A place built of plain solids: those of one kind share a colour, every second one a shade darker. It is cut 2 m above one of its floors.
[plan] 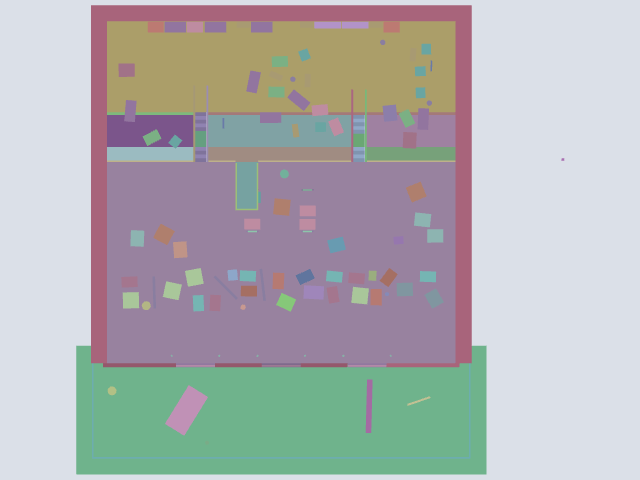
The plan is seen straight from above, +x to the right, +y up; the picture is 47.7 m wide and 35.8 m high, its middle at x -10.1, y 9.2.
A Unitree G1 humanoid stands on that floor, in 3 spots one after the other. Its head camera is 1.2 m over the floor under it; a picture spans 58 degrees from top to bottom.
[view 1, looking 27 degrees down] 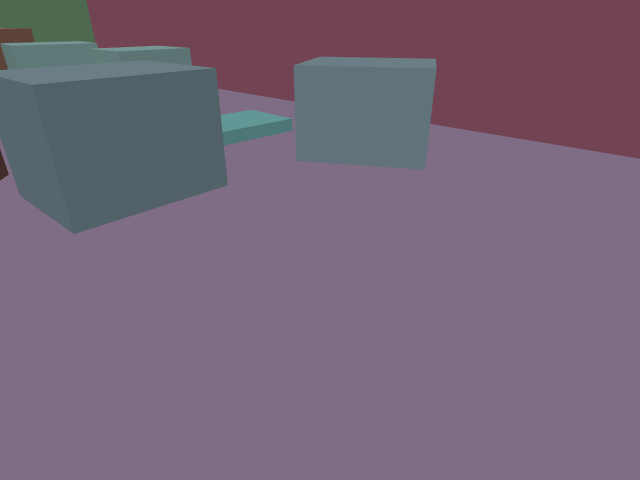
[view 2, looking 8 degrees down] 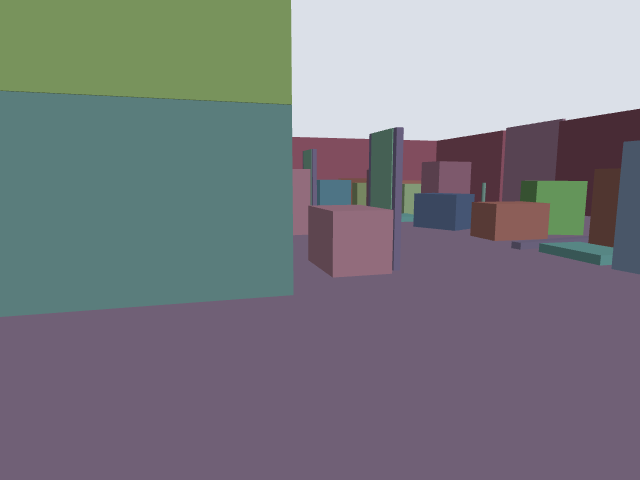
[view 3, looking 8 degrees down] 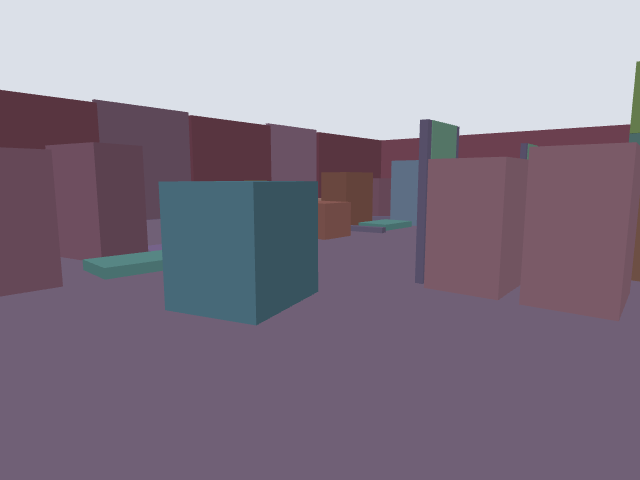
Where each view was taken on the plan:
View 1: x -5.09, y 2.21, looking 43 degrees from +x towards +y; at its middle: floor_hall_tile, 2.64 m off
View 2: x -20.71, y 12.36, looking -16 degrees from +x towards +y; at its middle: load_cartons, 5.80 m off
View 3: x -6.06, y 12.03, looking -141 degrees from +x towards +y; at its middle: floor_hall_tile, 8.62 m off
